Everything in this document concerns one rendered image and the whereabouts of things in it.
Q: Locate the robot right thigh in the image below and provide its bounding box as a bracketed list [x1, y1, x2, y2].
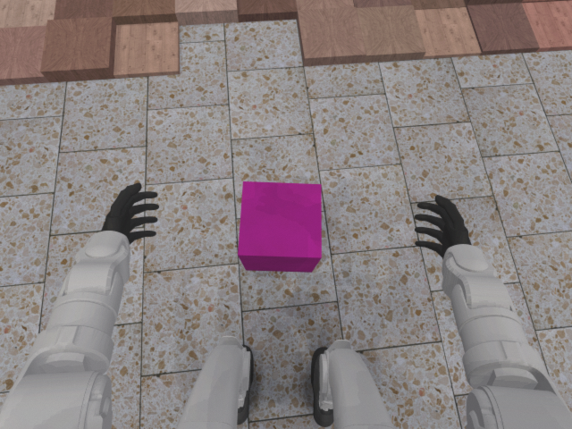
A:
[319, 349, 394, 429]

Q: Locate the right robot shin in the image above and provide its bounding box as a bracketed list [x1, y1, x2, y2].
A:
[319, 340, 362, 409]

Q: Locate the robot right forearm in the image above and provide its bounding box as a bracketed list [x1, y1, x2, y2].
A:
[442, 244, 572, 417]

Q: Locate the carton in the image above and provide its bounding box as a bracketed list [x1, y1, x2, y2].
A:
[238, 181, 322, 273]

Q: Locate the robot left forearm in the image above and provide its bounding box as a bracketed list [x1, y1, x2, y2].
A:
[0, 231, 130, 426]

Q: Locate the robot right hand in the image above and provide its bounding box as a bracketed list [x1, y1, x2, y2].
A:
[415, 195, 472, 259]

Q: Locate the left robot upper arm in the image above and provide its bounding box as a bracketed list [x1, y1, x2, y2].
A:
[0, 371, 113, 429]

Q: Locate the right robot upper arm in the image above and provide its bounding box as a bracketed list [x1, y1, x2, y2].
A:
[466, 385, 572, 429]

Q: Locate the robot left hand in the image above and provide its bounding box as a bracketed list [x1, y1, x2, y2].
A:
[101, 183, 159, 244]

